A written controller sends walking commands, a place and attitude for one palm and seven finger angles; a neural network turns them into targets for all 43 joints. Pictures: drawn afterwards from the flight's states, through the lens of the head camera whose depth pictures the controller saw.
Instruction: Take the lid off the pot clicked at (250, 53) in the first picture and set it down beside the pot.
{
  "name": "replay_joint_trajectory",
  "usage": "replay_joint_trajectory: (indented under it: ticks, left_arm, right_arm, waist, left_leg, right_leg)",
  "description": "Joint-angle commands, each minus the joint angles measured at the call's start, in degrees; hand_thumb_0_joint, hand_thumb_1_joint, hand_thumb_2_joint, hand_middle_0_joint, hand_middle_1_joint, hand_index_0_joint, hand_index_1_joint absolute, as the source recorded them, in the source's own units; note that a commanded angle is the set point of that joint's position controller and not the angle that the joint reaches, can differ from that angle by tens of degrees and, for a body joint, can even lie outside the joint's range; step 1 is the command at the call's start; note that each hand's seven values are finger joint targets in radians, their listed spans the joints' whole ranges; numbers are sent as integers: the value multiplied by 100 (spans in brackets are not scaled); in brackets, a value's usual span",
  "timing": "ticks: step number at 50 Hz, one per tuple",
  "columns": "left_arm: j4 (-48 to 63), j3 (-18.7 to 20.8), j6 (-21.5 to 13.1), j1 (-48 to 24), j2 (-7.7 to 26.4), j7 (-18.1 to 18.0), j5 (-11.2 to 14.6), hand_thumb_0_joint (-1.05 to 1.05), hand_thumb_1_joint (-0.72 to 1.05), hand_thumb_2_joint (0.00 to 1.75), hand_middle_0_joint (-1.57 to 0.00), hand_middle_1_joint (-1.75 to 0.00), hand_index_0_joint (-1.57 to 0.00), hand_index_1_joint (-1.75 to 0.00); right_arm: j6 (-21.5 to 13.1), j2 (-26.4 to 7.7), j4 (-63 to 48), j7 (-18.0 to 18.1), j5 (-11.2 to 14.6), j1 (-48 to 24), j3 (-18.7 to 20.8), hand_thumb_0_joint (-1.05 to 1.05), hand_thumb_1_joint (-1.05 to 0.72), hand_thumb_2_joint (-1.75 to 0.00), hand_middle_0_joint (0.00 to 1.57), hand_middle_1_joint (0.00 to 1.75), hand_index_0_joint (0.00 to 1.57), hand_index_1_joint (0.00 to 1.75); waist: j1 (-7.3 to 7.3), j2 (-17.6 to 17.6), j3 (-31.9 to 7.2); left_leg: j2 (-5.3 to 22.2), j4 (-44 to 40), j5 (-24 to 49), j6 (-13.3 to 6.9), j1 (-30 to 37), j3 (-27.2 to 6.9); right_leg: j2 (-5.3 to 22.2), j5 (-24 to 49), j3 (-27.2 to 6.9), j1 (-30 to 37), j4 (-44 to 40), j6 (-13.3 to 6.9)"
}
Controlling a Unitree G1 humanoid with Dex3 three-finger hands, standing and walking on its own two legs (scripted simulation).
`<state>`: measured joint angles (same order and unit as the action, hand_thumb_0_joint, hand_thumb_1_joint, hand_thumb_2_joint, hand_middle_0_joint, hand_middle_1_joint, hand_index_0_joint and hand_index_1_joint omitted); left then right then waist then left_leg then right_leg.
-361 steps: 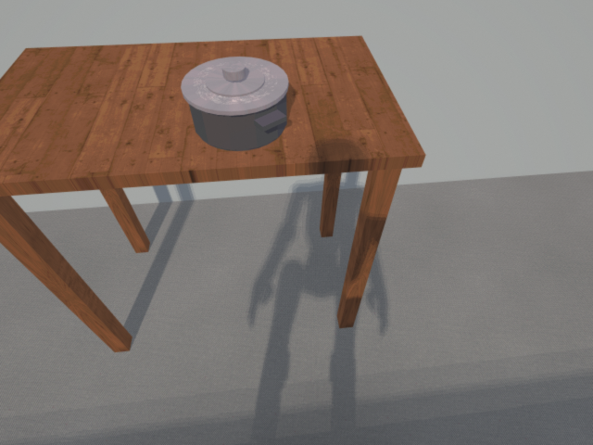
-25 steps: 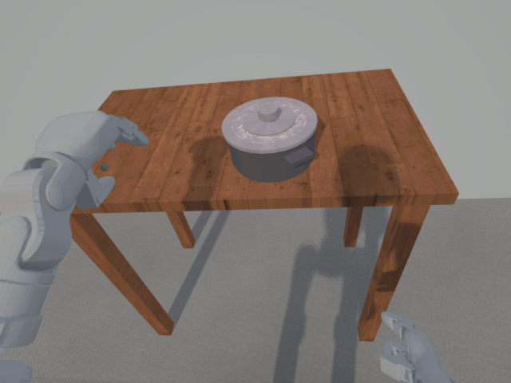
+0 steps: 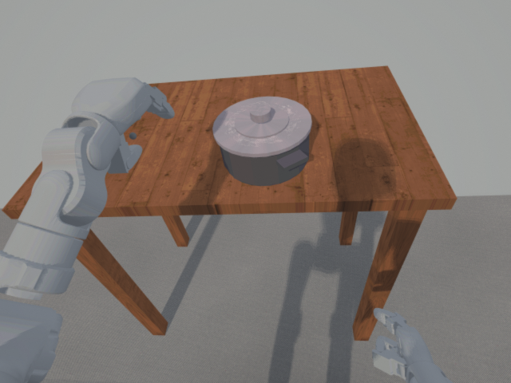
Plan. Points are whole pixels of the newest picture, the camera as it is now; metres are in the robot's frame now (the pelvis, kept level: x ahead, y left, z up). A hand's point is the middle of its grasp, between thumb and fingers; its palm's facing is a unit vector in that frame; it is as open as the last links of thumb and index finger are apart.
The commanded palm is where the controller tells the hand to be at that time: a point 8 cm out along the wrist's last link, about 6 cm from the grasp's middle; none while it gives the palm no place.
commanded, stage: move the open hand above the knob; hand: left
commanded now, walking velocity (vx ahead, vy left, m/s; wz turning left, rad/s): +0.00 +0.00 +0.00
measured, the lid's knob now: (260, 113) +0.55 +0.05 +0.15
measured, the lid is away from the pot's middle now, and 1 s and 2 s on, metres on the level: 0.00 0.00 0.00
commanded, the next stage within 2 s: none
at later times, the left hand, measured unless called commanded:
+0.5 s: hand (206, 139) +0.41 +0.11 +0.20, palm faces -0.08 +0.00 -1.00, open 9.7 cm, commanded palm +0.40 +0.13 +0.28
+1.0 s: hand (232, 94) +0.49 +0.08 +0.23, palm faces -0.10 -0.06 -0.99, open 9.7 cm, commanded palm +0.47 +0.08 +0.28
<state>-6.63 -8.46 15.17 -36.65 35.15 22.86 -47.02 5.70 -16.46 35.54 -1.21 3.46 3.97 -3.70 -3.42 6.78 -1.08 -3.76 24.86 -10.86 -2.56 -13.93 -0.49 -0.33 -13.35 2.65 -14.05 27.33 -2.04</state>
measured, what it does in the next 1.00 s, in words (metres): stands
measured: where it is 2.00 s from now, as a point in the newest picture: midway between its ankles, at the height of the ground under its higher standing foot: outside the picture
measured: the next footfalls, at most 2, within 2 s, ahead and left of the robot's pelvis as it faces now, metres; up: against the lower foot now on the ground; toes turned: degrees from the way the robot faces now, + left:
none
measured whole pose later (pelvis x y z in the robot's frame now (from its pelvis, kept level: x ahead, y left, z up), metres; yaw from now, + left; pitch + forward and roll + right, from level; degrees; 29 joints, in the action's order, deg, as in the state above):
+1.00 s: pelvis +0.03 +0.00 +0.00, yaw -1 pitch +4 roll +1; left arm -43.9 -21.6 26.6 -66.0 17.5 18.9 -49.0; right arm 10.0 -16.0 39.4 -2.0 4.2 7.9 -3.7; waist 0.8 5.1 -4.9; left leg -3.8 22.9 -12.3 -2.4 -14.7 0.7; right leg -0.4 -15.6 1.2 -16.3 27.7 -2.2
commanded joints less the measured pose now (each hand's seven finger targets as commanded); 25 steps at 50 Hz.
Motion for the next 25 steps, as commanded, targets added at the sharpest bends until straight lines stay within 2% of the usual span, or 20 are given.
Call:
replay_joint_trajectory:
  ticks: [1, 2, 3, 4, 5, 6, 7, 8, 9, 10, 13, 14, 16, 17, 19, 20, 21, 23, 24, 25]
  left_arm:
    - [852, -116, 230, -944, -188, 15, 99, 0, -37, 174, -91, -8, -91, -8]
    - [1222, -344, 274, -1080, -398, 27, 125, 0, -37, 174, -91, -8, -91, -8]
    - [1522, -330, 312, -1382, -303, 8, 98, 0, -37, 174, -91, -8, -91, -8]
    - [1675, 25, 347, -1551, 73, -72, 128, 0, -37, 174, -91, -8, -91, -8]
    - [1974, 535, 309, -2560, 978, -140, -106, 0, -37, 174, -91, -8, -91, -8]
    - [1867, 1058, 310, -3198, 1726, -249, -248, 0, -37, 174, -91, -8, -91, -8]
    - [1831, 1349, 304, -3726, 2139, -341, -327, 0, -37, 174, -91, -8, -91, -8]
    - [1391, 1478, 323, -3979, 2320, -404, -409, 0, -37, 174, -91, -8, -91, -8]
    - [1200, 1645, 303, -3975, 2452, -489, -302, 0, -37, 174, -91, -8, -91, -8]
    - [876, 1351, 298, -4124, 2132, -491, -365, 0, -37, 174, -91, -8, -91, -8]
    - [-368, 486, 404, -2150, 620, -282, -108, 0, -37, 174, -91, -8, -91, -8]
    - [-459, 1, 439, -1455, -156, -179, 49, 0, -37, 174, -91, -8, -91, -8]
    - [206, -848, 517, -1455, -1039, -40, 114, 0, -37, 174, -91, -8, -91, -8]
    - [551, -947, 577, -1814, -1040, -47, 90, 0, -37, 174, -91, -8, -91, -8]
    - [1171, -662, 618, -3039, -418, -163, -11, 0, -37, 174, -91, -8, -91, -8]
    - [1534, -279, 560, -4236, 335, -277, -204, 0, -37, 174, -91, -8, -91, -8]
    - [1360, 61, 558, -5032, 910, -408, -358, 0, -37, 174, -91, -8, -91, -8]
    - [710, 563, 558, -5837, 1591, -625, -523, 0, -37, 174, -91, -8, -91, -8]
    - [661, 896, 518, -5869, 1934, -738, -444, 0, -37, 174, -91, -8, -91, -8]
    - [98, 639, 527, -5740, 1569, -761, -480, 0, -37, 174, -91, -8, -91, -8]
  right_arm:
    - [-132, -459, -1152, -168, 123, -948, 287, 0, -90, -90, 20, 30, 20, 30]
    - [-106, -455, -1237, -198, 134, -1062, 290, 0, -90, -90, 20, 30, 20, 30]
    - [-101, -445, -1274, -204, 134, -1110, 296, 0, -90, -90, 20, 30, 20, 30]
    - [-111, -482, -1323, -193, 142, -1135, 304, 0, -90, -90, 20, 30, 20, 30]
    - [-126, -501, -1202, -145, 77, -1096, 259, 0, -90, -90, 20, 30, 20, 30]
    - [-128, -557, -1070, -73, 37, -1077, 264, 0, -90, -90, 20, 30, 20, 30]
    - [-158, -541, -1007, -24, 6, -1040, 215, 0, -90, -90, 20, 30, 20, 30]
    - [-181, -522, -892, 24, -8, -984, 181, 0, -90, -90, 20, 30, 20, 30]
    - [-183, -577, -824, 19, -7, -916, 193, 0, -90, -90, 20, 30, 20, 30]
    - [-196, -454, -772, 23, -24, -924, 145, 0, -90, -90, 20, 30, 20, 30]
    - [-41, -448, -830, -82, 66, -794, 209, 0, -90, -90, 20, 30, 20, 30]
    - [-11, -451, -959, -159, 139, -834, 259, 0, -90, -90, 20, 30, 20, 30]
    - [76, -407, -1116, -250, 174, -970, 269, 0, -90, -90, 20, 30, 20, 30]
    - [111, -420, -1182, -265, 179, -1050, 286, 0, -90, -90, 20, 30, 20, 30]
    - [107, -424, -1251, -218, 184, -1154, 278, 0, -90, -90, 20, 30, 20, 30]
    - [42, -428, -1157, -154, 129, -1105, 240, 0, -90, -90, 20, 30, 20, 30]
    - [-17, -438, -987, -88, 96, -1041, 241, 0, -90, -90, 20, 30, 20, 30]
    - [-161, -437, -702, 37, 54, -841, 168, 0, -90, -90, 20, 30, 20, 30]
    - [-210, -481, -640, 52, 39, -760, 170, 0, -90, -90, 20, 30, 20, 30]
    - [-256, -361, -584, 62, 6, -752, 105, 0, -90, -90, 20, 30, 20, 30]
  waist:
    - [11, -876, -1608]
    - [77, -871, -1695]
    - [105, -866, -1787]
    - [125, -873, -1842]
    - [53, -851, -2222]
    - [35, -671, -2187]
    - [-24, -616, -2362]
    - [-41, -564, -2285]
    - [-20, -436, -2204]
    - [-46, -493, -2192]
    - [-76, -1071, -1605]
    - [5, -955, -1510]
    - [133, -1012, -1529]
    - [206, -1069, -1626]
    - [304, -1036, -1963]
    - [288, -779, -2347]
    - [303, -524, -2422]
    - [243, -311, -2598]
    - [188, -213, -2717]
    - [136, -419, -2713]
  left_leg:
    - [88, -185, 1341, 14, 487, 20]
    - [80, -181, 1333, -4, 562, 25]
    - [73, -167, 1358, -36, 682, 6]
    - [92, -82, 1347, -55, 694, -28]
    - [31, -132, 1350, -70, 627, -29]
    - [43, -168, 1327, -74, 597, -42]
    - [-4, -177, 1429, -77, 568, -79]
    - [7, -184, 1509, -62, 491, -96]
    - [35, -150, 1438, -31, 440, -112]
    - [-3, -200, 1495, -7, 369, -89]
    - [44, -162, 1502, 29, 149, 51]
    - [51, -80, 1531, 44, 196, 82]
    - [69, -121, 1393, 23, 396, 126]
    - [67, -107, 1304, -12, 485, 108]
    - [57, -21, 1152, -76, 619, 34]
    - [5, -91, 1134, -96, 725, -24]
    - [0, -122, 1167, -91, 815, -106]
    - [-32, -179, 1261, -58, 784, -179]
    - [-22, -162, 1307, -45, 767, -197]
    - [-65, -203, 1361, -30, 619, -165]
  right_leg:
    - [70, 1386, -120, 757, -259, 37]
    - [64, 1387, -106, 752, -261, 56]
    - [54, 1399, -110, 732, -262, 58]
    - [10, 1385, -150, 708, -250, 45]
    - [80, 1376, -230, 1057, -231, 36]
    - [64, 1341, -292, 1067, -215, 16]
    - [61, 1402, -338, 1220, -180, 1]
    - [62, 1438, -352, 1202, -165, -19]
    - [34, 1381, -342, 1160, -196, -28]
    - [65, 1420, -351, 1232, -172, -38]
    - [91, 1666, -238, 936, -130, 18]
    - [66, 1757, -194, 804, -105, 19]
    - [81, 1637, -111, 677, -167, 63]
    - [67, 1543, -98, 625, -194, 72]
    - [41, 1350, -181, 609, -179, 55]
    - [48, 1253, -242, 772, -190, 37]
    - [13, 1201, -286, 793, -178, -6]
    - [-25, 1212, -338, 932, -169, -48]
    - [-48, 1268, -340, 1032, -159, -65]
    - [-12, 1313, -355, 1147, -117, -59]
